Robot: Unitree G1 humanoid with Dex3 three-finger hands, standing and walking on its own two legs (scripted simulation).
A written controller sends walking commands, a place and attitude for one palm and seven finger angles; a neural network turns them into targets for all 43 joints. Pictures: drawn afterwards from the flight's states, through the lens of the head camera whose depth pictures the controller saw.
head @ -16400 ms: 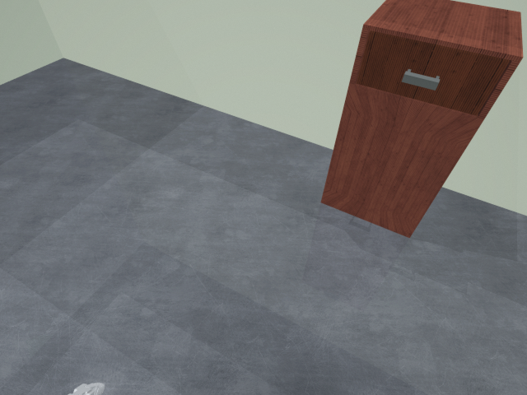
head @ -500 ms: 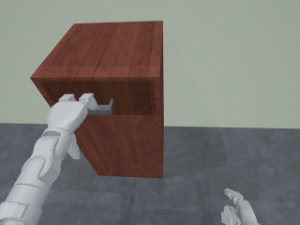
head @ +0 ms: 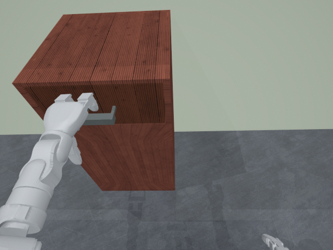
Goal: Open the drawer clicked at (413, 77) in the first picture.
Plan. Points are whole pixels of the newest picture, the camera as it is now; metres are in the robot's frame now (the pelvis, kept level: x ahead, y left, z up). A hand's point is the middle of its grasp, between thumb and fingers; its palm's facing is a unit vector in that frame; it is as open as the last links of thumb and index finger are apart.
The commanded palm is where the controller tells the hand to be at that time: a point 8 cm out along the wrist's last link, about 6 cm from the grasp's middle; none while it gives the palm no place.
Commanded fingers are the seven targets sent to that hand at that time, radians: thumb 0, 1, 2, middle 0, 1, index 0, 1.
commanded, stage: move the hooked fingers above the handle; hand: left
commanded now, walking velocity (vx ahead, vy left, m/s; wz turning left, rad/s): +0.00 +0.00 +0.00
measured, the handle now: (98, 114) +0.49 +0.27 +0.00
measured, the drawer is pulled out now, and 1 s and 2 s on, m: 0.00 0.00 0.00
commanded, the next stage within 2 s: none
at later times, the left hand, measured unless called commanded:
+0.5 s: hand (87, 119) +0.42 +0.26 +0.06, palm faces -0.02 -0.02 -1.00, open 13.8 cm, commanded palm +0.40 +0.25 +0.12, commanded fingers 0.00 -0.50 0.30 -0.30 -1.20 -0.30 -1.20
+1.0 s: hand (92, 116) +0.43 +0.25 +0.05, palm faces -0.03 -0.02 -1.00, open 13.8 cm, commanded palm +0.41 +0.25 +0.11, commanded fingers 0.00 -0.50 0.30 -0.30 -1.20 -0.30 -1.20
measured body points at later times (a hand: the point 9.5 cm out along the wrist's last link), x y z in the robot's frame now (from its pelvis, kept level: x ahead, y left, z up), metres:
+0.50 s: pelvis +0.02 +0.02 +0.00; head +0.07 +0.00 +0.44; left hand +0.41 +0.25 +0.11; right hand +0.13 -0.23 -0.14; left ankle -0.04 +0.10 -0.74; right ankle +0.01 -0.10 -0.74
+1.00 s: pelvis +0.02 +0.00 -0.01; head +0.07 -0.03 +0.44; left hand +0.43 +0.25 +0.11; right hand +0.09 -0.26 -0.14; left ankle -0.04 +0.10 -0.74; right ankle +0.01 -0.10 -0.74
